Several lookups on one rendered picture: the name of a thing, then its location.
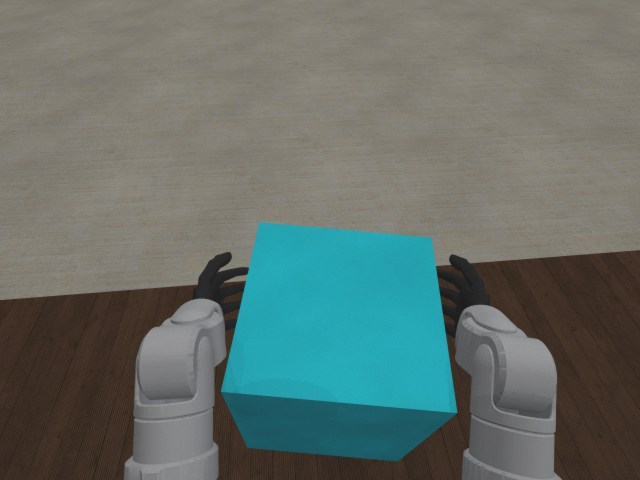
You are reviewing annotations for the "robot right forearm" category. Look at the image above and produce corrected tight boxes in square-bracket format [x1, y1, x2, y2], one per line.
[455, 305, 562, 480]

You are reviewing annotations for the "robot left forearm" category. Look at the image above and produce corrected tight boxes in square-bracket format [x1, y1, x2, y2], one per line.
[124, 299, 227, 480]

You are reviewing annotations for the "carton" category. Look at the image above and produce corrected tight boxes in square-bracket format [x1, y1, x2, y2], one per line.
[221, 222, 457, 462]

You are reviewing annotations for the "left robot hand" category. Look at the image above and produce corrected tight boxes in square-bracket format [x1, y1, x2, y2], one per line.
[192, 252, 249, 332]

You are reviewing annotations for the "right robot hand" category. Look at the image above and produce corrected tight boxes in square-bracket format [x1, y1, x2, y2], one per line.
[436, 254, 490, 338]

